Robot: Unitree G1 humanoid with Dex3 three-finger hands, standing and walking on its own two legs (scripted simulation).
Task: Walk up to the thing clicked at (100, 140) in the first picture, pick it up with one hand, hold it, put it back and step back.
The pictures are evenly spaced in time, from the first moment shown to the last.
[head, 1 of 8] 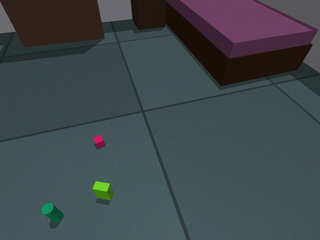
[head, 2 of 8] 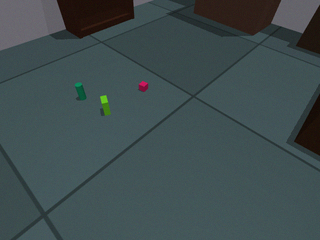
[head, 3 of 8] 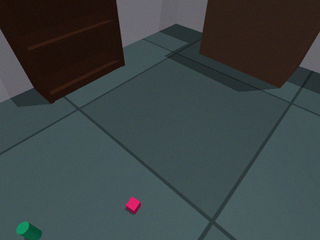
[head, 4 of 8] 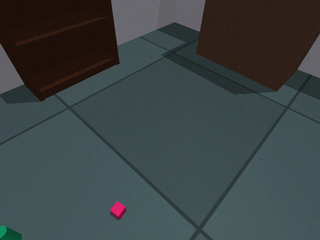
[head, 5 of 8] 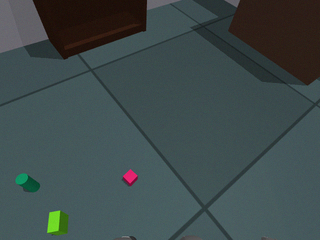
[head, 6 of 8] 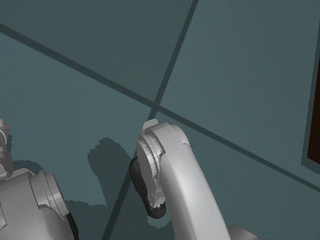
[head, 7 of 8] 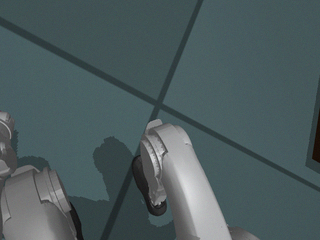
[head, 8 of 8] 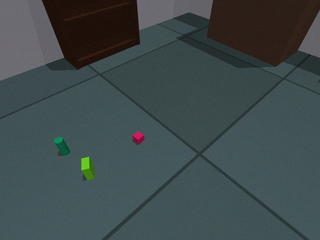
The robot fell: no
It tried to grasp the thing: yes
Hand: left
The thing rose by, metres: 0.67
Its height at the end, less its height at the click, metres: +0.00
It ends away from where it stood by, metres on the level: 0.01
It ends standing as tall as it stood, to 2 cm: yes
